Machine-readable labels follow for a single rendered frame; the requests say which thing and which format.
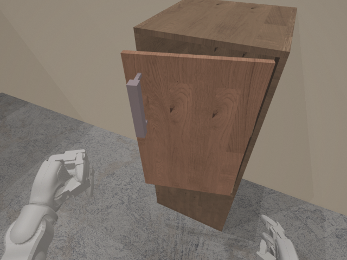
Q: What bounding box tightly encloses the left robot hand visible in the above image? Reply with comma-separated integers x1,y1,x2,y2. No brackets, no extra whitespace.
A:
29,149,95,212

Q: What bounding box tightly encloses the handle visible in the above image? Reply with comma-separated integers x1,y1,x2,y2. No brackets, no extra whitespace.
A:
126,73,148,138

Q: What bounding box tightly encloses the right robot hand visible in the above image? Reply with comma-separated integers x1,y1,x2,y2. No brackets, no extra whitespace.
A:
256,214,299,260

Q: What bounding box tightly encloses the left robot forearm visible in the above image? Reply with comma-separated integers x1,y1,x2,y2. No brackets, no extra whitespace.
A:
0,204,58,260

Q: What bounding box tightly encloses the cupboard door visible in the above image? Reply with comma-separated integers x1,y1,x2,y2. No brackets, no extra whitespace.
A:
121,50,275,196

